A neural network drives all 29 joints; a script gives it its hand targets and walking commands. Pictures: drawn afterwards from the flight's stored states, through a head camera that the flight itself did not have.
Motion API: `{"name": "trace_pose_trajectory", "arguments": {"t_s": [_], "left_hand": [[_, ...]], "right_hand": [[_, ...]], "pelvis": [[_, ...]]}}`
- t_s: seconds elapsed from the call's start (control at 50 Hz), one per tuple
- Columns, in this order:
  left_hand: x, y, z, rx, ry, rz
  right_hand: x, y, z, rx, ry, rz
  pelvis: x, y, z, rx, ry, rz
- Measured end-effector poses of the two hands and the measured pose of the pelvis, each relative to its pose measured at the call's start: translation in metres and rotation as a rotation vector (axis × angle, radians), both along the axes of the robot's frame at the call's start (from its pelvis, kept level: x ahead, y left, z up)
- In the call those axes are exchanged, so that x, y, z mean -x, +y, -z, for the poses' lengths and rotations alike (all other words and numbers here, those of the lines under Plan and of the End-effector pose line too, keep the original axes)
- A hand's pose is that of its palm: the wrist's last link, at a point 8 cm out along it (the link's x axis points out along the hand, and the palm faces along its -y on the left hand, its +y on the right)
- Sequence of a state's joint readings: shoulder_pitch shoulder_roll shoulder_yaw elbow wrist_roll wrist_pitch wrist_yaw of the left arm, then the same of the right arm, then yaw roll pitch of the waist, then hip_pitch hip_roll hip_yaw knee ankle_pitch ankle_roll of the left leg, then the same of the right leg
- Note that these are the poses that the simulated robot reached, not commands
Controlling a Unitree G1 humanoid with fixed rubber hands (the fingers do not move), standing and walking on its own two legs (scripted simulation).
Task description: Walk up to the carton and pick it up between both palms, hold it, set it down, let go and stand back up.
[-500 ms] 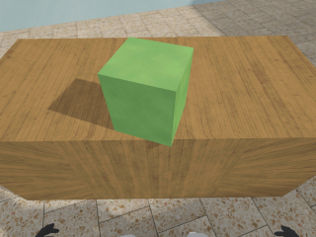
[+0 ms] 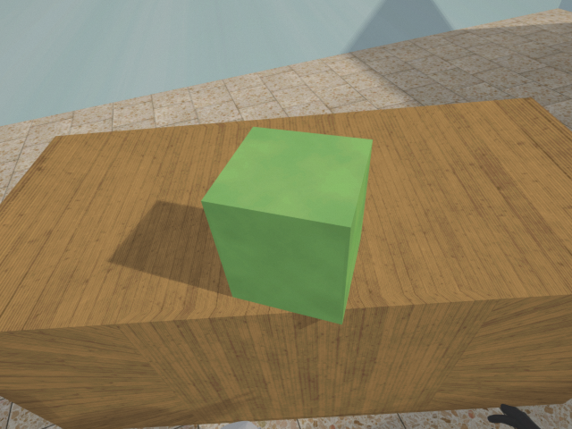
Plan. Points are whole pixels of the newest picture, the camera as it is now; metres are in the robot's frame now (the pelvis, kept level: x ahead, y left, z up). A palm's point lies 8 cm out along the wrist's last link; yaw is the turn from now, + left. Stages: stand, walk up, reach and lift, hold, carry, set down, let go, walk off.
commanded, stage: walk up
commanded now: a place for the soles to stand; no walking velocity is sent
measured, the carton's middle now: (297, 224) +0.45 +0.01 +0.03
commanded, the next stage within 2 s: none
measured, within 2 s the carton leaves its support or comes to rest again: neither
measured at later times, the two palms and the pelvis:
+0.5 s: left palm out of the picture +0.10 +0.41 -0.13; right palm out of the picture +0.12 -0.24 -0.04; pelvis +0.06 +0.10 +0.00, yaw +2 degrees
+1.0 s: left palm out of the picture +0.04 +0.31 -0.10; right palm out of the picture +0.10 -0.35 -0.08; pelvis +0.03 -0.01 +0.00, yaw -2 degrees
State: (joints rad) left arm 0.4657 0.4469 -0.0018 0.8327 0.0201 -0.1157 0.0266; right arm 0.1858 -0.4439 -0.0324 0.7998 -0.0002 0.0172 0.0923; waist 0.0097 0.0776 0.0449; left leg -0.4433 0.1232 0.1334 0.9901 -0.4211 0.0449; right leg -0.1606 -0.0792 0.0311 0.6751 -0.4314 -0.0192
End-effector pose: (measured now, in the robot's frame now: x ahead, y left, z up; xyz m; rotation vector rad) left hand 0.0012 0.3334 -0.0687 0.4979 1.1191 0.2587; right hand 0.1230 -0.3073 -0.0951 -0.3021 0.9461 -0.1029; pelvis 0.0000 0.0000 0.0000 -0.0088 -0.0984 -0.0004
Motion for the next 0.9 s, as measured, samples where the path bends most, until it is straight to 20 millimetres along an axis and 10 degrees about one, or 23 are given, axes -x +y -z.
{"name": "trace_pose_trajectory", "arguments": {"t_s": [0.1, 0.22, 0.42, 0.66, 0.9], "left_hand": [[-0.045, 0.047, 0.032, 0.036, 0.0, 0.021], [-0.102, 0.072, 0.038, 0.097, -0.041, 0.033], [-0.101, 0.082, 0.057, 0.177, 0.055, -0.021], [-0.081, 0.061, 0.064, 0.186, 0.094, -0.043], [-0.059, -0.004, 0.051, 0.158, 0.099, 0.009]], "right_hand": [[-0.014, 0.041, 0.009, 0.062, 0.019, -0.008], [0.02, 0.061, -0.008, 0.156, 0.181, 0.04], [0.002, 0.068, -0.05, 0.294, 0.17, 0.053], [0.008, 0.045, -0.051, 0.317, 0.135, 0.063], [0.028, -0.019, -0.027, 0.211, 0.127, 0.091]], "pelvis": [[-0.02, 0.048, 0.019, 0.033, 0.031, -0.003], [-0.038, 0.081, 0.006, 0.045, 0.052, -0.015], [-0.059, 0.102, -0.006, 0.045, 0.065, -0.034], [-0.046, 0.081, -0.003, 0.017, 0.046, -0.037], [-0.026, 0.012, 0.002, -0.023, 0.017, 0.008]]}}
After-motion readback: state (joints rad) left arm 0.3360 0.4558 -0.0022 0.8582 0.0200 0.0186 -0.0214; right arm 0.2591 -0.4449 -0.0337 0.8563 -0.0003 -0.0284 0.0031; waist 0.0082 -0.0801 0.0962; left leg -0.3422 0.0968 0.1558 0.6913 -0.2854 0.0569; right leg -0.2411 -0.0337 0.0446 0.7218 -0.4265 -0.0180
